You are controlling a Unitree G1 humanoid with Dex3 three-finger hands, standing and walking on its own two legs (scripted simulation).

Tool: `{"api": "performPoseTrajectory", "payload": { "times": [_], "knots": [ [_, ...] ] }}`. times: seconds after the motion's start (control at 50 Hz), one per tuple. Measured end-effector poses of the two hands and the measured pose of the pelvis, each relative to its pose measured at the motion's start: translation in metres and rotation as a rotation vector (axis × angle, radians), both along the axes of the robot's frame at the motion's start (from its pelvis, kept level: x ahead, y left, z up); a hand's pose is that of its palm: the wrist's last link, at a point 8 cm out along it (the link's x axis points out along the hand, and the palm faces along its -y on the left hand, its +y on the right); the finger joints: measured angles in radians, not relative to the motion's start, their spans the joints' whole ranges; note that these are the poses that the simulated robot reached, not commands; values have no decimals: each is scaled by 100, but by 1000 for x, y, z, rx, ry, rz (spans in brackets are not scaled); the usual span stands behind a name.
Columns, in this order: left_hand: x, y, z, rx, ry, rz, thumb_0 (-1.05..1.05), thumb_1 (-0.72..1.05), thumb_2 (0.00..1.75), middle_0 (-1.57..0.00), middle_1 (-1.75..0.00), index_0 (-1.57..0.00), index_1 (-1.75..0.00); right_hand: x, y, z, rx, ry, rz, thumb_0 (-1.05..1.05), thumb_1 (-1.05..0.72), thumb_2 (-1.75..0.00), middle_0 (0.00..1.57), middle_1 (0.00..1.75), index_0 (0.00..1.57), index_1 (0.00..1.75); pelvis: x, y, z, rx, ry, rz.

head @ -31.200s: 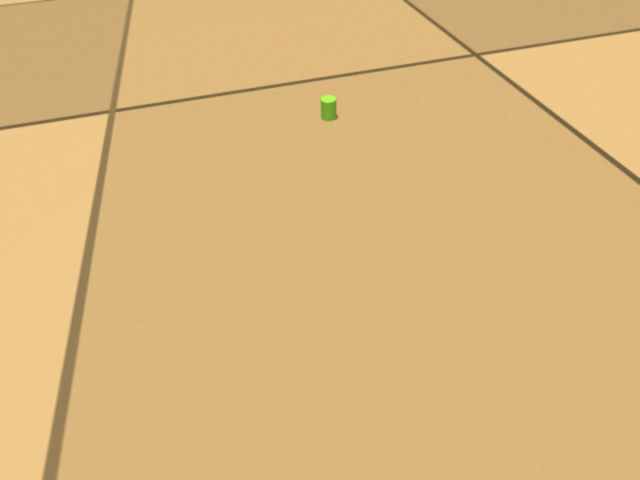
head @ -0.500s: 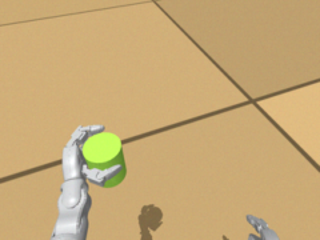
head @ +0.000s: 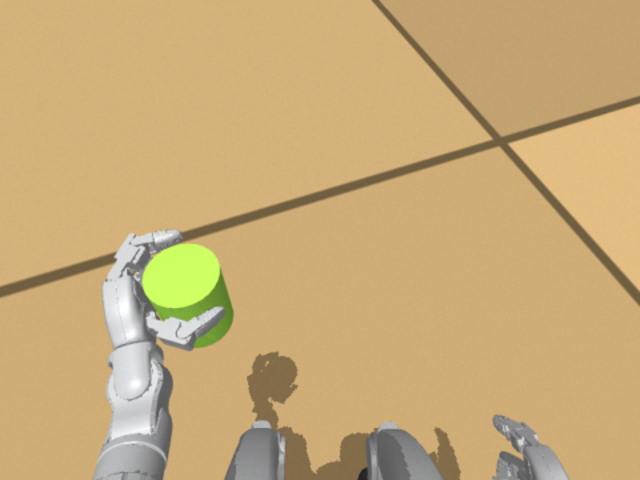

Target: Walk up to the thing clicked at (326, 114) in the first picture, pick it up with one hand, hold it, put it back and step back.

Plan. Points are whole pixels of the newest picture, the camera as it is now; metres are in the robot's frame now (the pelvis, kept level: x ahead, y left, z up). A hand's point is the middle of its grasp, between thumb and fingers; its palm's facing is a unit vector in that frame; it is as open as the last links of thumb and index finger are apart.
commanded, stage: crouch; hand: left
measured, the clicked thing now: (192, 297) +0.36 +0.18 -0.03
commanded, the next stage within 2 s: lower in 1.50 s
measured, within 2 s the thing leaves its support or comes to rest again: neither
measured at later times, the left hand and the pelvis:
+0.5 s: hand (198, 330) +0.39 +0.23 -0.24, palm faces +0.36 -0.93 -0.02, open 12.0 cm; pelvis -0.04 +0.00 -0.21, yaw -3 degrees
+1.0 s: hand (206, 346) +0.40 +0.25 -0.39, palm faces +0.32 -0.95 -0.02, open 12.0 cm; pelvis -0.06 +0.01 -0.33, yaw -7 degrees
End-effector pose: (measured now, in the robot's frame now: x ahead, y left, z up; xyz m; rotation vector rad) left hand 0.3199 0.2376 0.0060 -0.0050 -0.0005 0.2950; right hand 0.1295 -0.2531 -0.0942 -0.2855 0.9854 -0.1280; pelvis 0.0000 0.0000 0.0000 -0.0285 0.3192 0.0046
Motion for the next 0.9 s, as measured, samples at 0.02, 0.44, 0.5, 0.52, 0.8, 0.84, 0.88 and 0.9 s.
{"api": "performPoseTrajectory", "payload": {
  "times": [0.02, 0.44, 0.5, 0.52, 0.8, 0.84, 0.88, 0.9],
  "knots": [
    [3, 2, -11, 7, -9, -2, 2, -59, 103, -64, -95, -61, -94, -2, -2, -10, -6, 10, 1, 1, -89, -90, 20, 30, 20, 29, -1, 0, -10, -2, 22, -1],
    [26, 29, -222, 31, 2, 48, 2, -59, 103, -64, -95, -60, -95, -36, -2, -211, 14, 219, 73, 1, -92, -91, 20, 30, 20, 29, -35, -2, -186, -20, 260, -37],
    [28, 36, -249, 23, -1, 71, 2, -59, 104, -64, -95, -60, -95, -42, -6, -233, -7, 237, 81, 1, -92, -91, 20, 30, 20, 29, -41, -2, -210, -25, 263, -42],
    [29, 38, -258, 23, -1, 75, 2, -59, 104, -64, -96, -60, -95, -45, -7, -239, -14, 243, 83, 1, -92, -91, 20, 30, 20, 29, -43, -1, -217, -26, 262, -43],
    [38, 47, -351, 23, 7, 46, 2, -59, 104, -63, -96, -60, -95, -93, -14, -312, -71, 342, 67, 1, -93, -91, 20, 30, 20, 29, -62, 3, -300, -48, 210, -65],
    [40, 48, -360, 24, 8, 39, 2, -59, 104, -63, -96, -60, -95, -99, -13, -318, -75, 355, 66, 1, -93, -91, 20, 30, 20, 29, -62, 4, -308, -54, 202, -69],
    [42, 49, -369, 23, 10, 37, 2, -59, 104, -63, -96, -60, -95, -104, -12, -324, -78, 369, 68, 1, -93, -91, 20, 30, 20, 29, -63, 5, -314, -59, 196, -73],
    [42, 50, -373, 20, 10, 38, 2, -59, 104, -63, -96, -60, -95, -106, -12, -326, -79, 375, 69, 1, -93, -91, 20, 30, 20, 29, -63, 5, -317, -61, 193, -75]
  ]
}}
